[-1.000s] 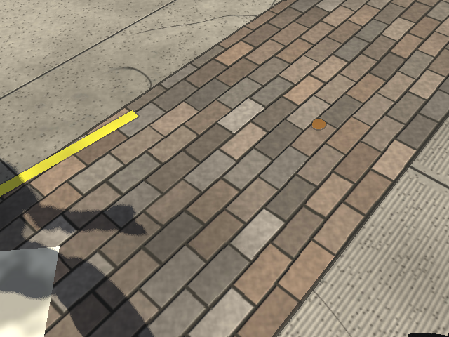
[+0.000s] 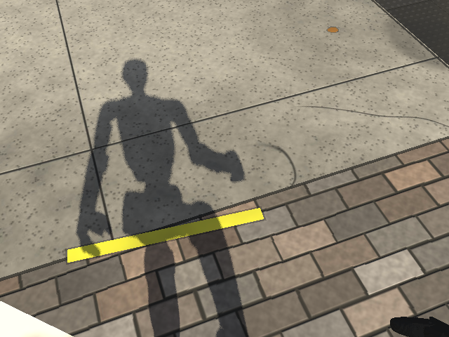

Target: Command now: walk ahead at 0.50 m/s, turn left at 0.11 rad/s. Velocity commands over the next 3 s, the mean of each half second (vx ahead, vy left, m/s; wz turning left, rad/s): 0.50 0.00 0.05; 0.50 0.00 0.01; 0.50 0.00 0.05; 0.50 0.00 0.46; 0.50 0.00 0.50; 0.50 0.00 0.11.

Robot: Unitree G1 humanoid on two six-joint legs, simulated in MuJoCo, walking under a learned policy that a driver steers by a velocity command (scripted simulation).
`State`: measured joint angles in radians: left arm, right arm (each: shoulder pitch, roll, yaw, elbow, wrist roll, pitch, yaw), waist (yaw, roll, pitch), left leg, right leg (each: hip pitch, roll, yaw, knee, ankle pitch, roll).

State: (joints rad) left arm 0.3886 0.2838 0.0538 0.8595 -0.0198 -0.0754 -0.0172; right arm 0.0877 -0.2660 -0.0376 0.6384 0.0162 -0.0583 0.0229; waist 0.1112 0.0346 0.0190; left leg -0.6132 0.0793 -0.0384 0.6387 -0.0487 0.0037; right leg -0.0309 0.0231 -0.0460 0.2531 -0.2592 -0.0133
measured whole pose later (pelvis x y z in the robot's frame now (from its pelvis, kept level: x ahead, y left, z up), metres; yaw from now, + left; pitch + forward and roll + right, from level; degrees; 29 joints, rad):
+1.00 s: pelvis +0.55 +0.00 +0.00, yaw +0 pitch +1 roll -1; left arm 0.34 0.27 0.05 0.87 -0.01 -0.08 -0.01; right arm 0.12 -0.28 -0.05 0.78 0.01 -0.07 0.01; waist 0.07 0.04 0.02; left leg -0.67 0.12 -0.05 0.69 0.04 -0.01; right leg -0.04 0.07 -0.05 0.22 -0.20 -0.06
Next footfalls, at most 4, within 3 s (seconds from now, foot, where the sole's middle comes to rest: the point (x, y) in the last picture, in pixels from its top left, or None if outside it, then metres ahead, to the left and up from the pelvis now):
0.10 left None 0.22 0.14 -0.78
0.64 right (290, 321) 0.53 -0.09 -0.78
1.16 left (220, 227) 0.82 0.15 -0.78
1.68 right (290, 168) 1.11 -0.08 -0.78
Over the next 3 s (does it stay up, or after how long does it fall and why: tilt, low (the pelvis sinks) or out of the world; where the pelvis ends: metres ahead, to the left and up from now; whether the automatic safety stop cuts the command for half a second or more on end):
stays up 1.61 0.28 0.00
